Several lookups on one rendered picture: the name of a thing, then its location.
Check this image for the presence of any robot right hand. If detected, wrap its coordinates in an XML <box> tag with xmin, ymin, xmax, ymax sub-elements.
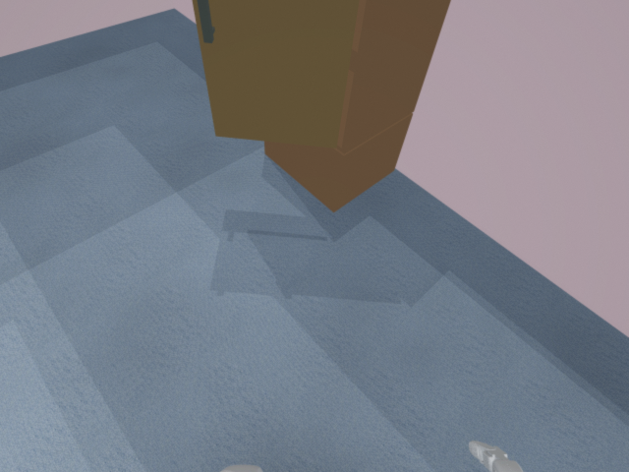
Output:
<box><xmin>469</xmin><ymin>441</ymin><xmax>523</xmax><ymax>472</ymax></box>

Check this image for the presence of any cupboard door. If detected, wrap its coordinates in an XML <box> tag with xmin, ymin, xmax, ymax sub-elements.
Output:
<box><xmin>193</xmin><ymin>0</ymin><xmax>360</xmax><ymax>148</ymax></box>

